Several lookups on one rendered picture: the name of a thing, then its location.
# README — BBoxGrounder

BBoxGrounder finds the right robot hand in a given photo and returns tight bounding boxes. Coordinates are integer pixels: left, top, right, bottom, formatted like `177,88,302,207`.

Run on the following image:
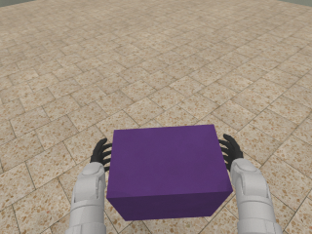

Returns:
218,134,244,173

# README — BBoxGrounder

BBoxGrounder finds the left robot forearm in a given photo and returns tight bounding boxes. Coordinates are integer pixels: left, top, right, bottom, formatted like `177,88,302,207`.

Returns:
64,162,106,234

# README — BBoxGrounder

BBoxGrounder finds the left robot hand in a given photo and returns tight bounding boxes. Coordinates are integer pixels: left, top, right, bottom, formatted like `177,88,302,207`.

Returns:
90,137,112,172

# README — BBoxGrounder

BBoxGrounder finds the carton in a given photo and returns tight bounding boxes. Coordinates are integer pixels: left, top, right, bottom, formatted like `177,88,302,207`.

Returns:
106,124,233,221

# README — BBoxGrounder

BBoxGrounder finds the right robot forearm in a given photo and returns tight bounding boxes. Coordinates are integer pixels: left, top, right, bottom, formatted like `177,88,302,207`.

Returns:
230,158,283,234

